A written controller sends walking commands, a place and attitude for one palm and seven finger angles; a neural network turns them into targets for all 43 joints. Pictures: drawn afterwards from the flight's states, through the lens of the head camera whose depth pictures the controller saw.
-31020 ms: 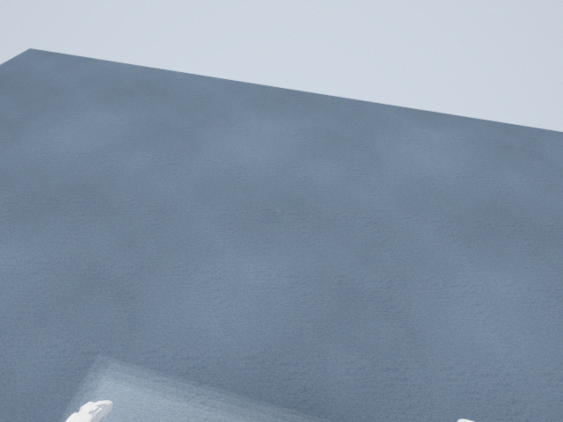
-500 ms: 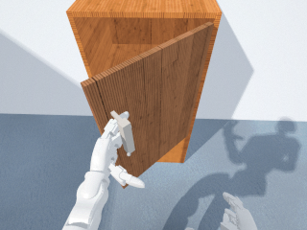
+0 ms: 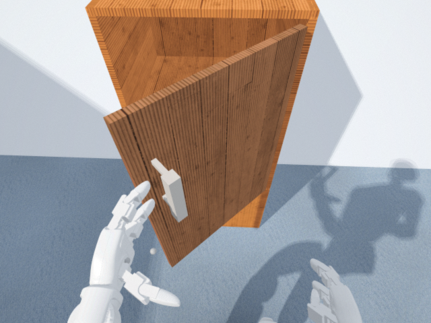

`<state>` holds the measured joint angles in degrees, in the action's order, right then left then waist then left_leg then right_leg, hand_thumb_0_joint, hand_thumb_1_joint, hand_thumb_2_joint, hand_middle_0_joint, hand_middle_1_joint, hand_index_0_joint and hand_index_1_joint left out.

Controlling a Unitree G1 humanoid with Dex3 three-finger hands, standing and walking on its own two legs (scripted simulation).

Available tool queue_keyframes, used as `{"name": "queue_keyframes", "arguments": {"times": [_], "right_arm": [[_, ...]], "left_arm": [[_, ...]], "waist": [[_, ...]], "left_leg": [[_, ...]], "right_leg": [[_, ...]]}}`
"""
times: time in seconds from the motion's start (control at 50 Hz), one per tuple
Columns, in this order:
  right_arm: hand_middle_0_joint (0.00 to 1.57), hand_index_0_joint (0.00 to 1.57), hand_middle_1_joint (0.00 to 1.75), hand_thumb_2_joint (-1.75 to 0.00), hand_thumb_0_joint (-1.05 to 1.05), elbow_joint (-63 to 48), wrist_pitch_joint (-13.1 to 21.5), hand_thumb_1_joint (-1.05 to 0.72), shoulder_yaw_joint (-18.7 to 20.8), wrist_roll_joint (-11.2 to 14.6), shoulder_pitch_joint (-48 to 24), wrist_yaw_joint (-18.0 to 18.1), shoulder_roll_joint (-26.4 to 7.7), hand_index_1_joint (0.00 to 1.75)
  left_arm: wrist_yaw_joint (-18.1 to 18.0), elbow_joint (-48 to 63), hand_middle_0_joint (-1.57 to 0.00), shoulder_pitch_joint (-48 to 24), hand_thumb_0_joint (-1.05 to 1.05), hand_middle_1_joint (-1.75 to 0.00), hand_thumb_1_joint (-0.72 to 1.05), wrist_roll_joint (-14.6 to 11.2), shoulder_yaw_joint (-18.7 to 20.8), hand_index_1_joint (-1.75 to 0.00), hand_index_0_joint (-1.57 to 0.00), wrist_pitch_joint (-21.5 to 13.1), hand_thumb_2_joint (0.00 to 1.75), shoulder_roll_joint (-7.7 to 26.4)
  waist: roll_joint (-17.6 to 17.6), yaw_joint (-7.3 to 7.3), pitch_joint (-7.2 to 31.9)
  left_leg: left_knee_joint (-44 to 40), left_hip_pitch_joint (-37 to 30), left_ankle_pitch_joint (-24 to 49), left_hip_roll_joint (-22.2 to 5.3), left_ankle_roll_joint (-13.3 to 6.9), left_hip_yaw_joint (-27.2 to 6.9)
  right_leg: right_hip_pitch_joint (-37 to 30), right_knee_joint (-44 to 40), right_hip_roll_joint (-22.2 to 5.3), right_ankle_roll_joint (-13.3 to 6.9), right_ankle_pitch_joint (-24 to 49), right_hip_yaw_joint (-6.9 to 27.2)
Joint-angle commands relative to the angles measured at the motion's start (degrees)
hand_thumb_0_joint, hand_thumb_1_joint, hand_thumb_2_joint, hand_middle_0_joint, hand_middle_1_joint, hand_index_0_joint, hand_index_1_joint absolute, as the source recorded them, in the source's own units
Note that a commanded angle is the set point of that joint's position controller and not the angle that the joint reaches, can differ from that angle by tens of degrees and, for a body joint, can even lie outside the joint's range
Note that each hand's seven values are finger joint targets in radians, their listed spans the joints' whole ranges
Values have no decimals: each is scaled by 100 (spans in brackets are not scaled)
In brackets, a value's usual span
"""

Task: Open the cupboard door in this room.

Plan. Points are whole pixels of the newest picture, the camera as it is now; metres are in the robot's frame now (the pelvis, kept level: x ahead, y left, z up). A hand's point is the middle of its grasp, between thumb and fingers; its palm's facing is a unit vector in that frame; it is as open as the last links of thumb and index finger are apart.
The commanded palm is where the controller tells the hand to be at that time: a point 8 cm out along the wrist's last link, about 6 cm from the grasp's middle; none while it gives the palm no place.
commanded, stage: slide the hand sideways off the handle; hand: left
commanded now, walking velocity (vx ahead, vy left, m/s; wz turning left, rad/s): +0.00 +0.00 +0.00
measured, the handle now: (168, 190) +0.33 +0.11 +0.07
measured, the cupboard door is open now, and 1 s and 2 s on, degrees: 44 44 44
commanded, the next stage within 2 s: draw the hand back to the body in 0.38 s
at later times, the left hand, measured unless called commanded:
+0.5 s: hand (127, 277) +0.18 +0.15 +0.07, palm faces +0.03 -1.00 -0.05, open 16.3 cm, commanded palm +0.15 +0.21 +0.08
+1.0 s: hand (87, 264) +0.18 +0.19 +0.12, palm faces +0.07 -0.99 -0.11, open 16.1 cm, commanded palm +0.14 +0.25 +0.14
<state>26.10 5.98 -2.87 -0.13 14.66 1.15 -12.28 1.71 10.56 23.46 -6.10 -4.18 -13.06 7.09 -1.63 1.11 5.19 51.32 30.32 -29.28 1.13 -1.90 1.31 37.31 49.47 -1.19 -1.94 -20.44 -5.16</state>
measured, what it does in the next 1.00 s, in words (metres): stands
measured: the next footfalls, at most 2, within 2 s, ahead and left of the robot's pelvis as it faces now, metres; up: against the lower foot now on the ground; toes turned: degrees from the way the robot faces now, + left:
none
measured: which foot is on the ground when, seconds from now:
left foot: down 0.00-1.00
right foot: down 0.00-1.00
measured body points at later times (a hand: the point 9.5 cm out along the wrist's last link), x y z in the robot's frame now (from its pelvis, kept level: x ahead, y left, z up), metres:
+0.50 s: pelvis -0.01 -0.01 -0.01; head +0.03 -0.02 +0.43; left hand +0.17 +0.20 +0.07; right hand +0.19 -0.23 -0.08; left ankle -0.04 +0.10 -0.69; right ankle +0.05 -0.10 -0.69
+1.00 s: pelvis +0.00 -0.01 +0.01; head -0.01 -0.02 +0.46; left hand +0.17 +0.24 +0.13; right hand +0.18 -0.22 -0.05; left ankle -0.04 +0.10 -0.69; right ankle +0.05 -0.10 -0.69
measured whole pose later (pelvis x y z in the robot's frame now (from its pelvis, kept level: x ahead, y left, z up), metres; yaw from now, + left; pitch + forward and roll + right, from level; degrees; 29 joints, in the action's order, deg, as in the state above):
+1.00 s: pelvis +0.00 -0.01 +0.01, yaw +1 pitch +4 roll -2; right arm 28.6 12.7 -3.6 2.5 16.2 4.3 -14.1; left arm 11.3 20.0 30.0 -16.1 10.7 -6.2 15.1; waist -3.4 2.1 5.2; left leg 49.5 24.8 -28.4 0.1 -1.3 -0.8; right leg 30.1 45.3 -0.1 -2.4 -19.1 -7.2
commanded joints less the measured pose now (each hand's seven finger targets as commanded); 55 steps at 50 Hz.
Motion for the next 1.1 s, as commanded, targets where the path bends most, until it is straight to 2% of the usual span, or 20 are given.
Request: {"name": "queue_keyframes", "arguments": {"times": [0.0, 0.08, 0.18, 0.28, 0.38, 0.46, 0.48, 0.54, 0.56, 0.68, 0.72, 0.78, 0.86, 0.92, 0.96, 0.98, 1.0, 1.02, 1.04, 1.08], "right_arm": [[20, 20, 30, -90, 0, -963, 385, -90, 305, 20, -338, 99, -611, 30], [20, 20, 30, -90, 0, -969, 418, -90, 332, 44, -295, 127, -639, 30], [20, 20, 30, -90, 0, -989, 534, -90, 348, 74, -292, 145, -674, 30], [20, 20, 30, -90, 0, -977, 615, -90, 401, 104, -235, 179, -713, 30], [20, 20, 30, -90, 0, -997, 660, -90, 378, 130, -323, 206, -721, 30], [20, 20, 30, -90, 0, -1028, 725, -90, 381, 128, -286, 215, -741, 30], [20, 20, 30, -90, 0, -1013, 734, -90, 390, 144, -291, 221, -738, 30], [20, 20, 30, -90, 0, -1034, 734, -90, 352, 169, -296, 249, -706, 30], [20, 20, 30, -90, 0, -1010, 736, -90, 350, 172, -314, 261, -703, 30], [20, 20, 30, -90, 0, -955, 817, -90, 286, 257, -416, 299, -701, 30], [20, 20, 30, -90, 0, -943, 846, -90, 262, 258, -414, 315, -726, 30], [20, 20, 30, -90, 0, -899, 901, -90, 228, 268, -466, 319, -729, 30], [20, 20, 30, -90, 0, -809, 982, -90, 217, 265, -467, 357, -731, 30], [20, 20, 30, -90, 0, -725, 1047, -90, 176, 280, -480, 389, -722, 30], [20, 20, 30, -90, 0, -658, 1102, -90, 173, 280, -513, 407, -739, 30], [20, 20, 30, -90, 0, -589, 1001, -90, 269, 147, -493, 526, -705, 30], [20, 20, 30, -90, 0, -568, 960, -90, 221, 92, -465, 554, -571, 30], [20, 20, 30, -90, 0, -556, 944, -90, 209, 82, -450, 536, -578, 30], [20, 20, 30, -90, 0, -485, 899, -90, 194, 85, -473, 515, -583, 30], [20, 20, 30, -90, 0, -392, 864, -90, 190, 73, -559, 500, -597, 30]], "left_arm": [[83, 1496, -15, -46, 0, -30, -50, -112, 402, -30, -15, -456, 30, 362], [281, 1583, -15, 454, 0, -30, -50, -295, 806, -30, -15, -545, 30, 641], [585, 1782, -15, 525, 0, -30, -50, -468, 749, -30, -15, -715, 30, 626], [827, 1763, -15, 879, 0, -30, -50, -636, 1085, -30, -15, -781, 30, 864], [896, 1755, -15, 659, 0, -30, -50, -739, 1082, -30, -15, -738, 30, 818], [870, 1787, -15, 696, 0, -30, -50, -751, 1056, -30, -15, -710, 30, 819], [852, 1903, -15, 612, 0, -30, -50, -773, 1222, -30, -15, -716, 30, 992], [791, 2129, -15, 615, 0, -30, -50, -738, 1422, -30, -15, -601, 30, 1213], [753, 2173, -15, 515, 0, -30, -50, -750, 1538, -30, -15, -556, 30, 1329], [826, 1981, -15, 663, 0, -30, -50, -936, 1500, -30, -15, -186, 30, 1103], [894, 2003, -15, 598, 0, -30, -50, -968, 1536, -30, -15, -48, 30, 1164], [931, 2124, -15, 558, 0, -30, -50, -955, 1610, -30, -15, 116, 30, 1266], [880, 2244, -15, 362, 0, -30, -50, -986, 1938, -30, -15, 213, 30, 1529], [901, 2224, -15, 166, 0, -30, -40, -1075, 2064, -30, -15, 249, 34, 1531], [943, 2246, -16, 124, 0, -30, -32, -1125, 2230, -30, -16, 289, 37, 1670], [82, 2624, -16, -2, 0, -30, -29, -128, 2447, -30, -16, 377, 39, 2606], [-267, 2440, -16, 446, 0, -30, -26, -53, 2148, -30, -16, 528, 40, 1949], [-409, 2446, -16, 571, 0, -30, -22, -3, 1940, -30, -16, 597, 42, 1720], [-517, 2481, -16, 577, 0, -30, -18, 110, 1856, -30, -16, 628, 43, 1626], [-673, 2540, -16, 574, 0, -30, -12, 231, 1836, -30, -16, 634, 47, 1683]], "waist": [[222, 11, 944], [275, 47, 1026], [102, -79, 858], [190, -34, 1029], [162, -90, 779], [232, -70, 861], [224, -40, 1000], [-82, 30, 1045], [-37, 35, 1067], [90, 21, 593], [204, 22, 508], [-128, 58, 391], [54, 97, 362], [-8, 100, 173], [-43, 137, 311], [-29, 292, 390], [-84, 202, 97], [-10, 160, -7], [-299, 166, -90], [-349, 169, -105]], "left_leg": [[-802, 463, 1663, -23, 200, -299], [-646, 670, 1630, 9, 177, -271], [-469, 817, 1467, 21, 163, -291], [-307, 911, 1541, 24, 161, -311], [-223, 1072, 1249, 32, 152, -313], [-205, 1094, 1143, 26, 137, -338], [-211, 1070, 1113, 22, 140, -332], [-356, 896, 1135, 22, 137, -325], [-381, 897, 1139, 8, 135, -346], [-682, 673, 1012, -34, 142, -380], [-782, 618, 939, -39, 134, -393], [-934, 421, 1023, -51, 140, -405], [-1037, 284, 964, -66, 126, -403], [-1175, 134, 942, -80, 136, -422], [-1209, 11, 1145, -75, 133, -433], [-1448, -134, 1136, -162, 81, -320], [-1555, -221, 1131, -113, 97, -272], [-1614, -280, 1145, -107, 110, -278], [-1707, -438, 1261, -141, 98, -268], [-1895, -696, 1561, -162, 86, -275]], "right_leg": [[-1436, -479, 76, -8, 1254, 277], [-1568, -464, 69, 2, 1331, 396], [-1319, -454, 62, 15, 1067, 449], [-1358, -390, 54, 15, 1089, 497], [-1147, -471, 39, 27, 558, 558], [-1114, -503, 43, 24, 277, 566], [-1211, -534, 15, 37, 211, 611], [-1338, -585, 15, 15, 238, 600], [-1421, -616, 18, 5, 193, 620], [-1405, -907, 50, 49, 44, 487], [-1441, -1009, 40, 66, -78, 465], [-1513, -1067, 37, 40, 39, 409], [-1668, -1283, 35, 52, -192, 473], [-1684, -1413, 45, 58, -242, 433], [-1888, -1448, 44, 43, 31, 455], [-2219, -1676, -87, -24, 43, 717], [-2160, -1838, -117, -7, 29, 647], [-2162, -1886, -135, 12, 61, 590], [-2209, -1879, -107, 5, 244, 503], [-2403, -1955, -75, 9, 645, 415]]}}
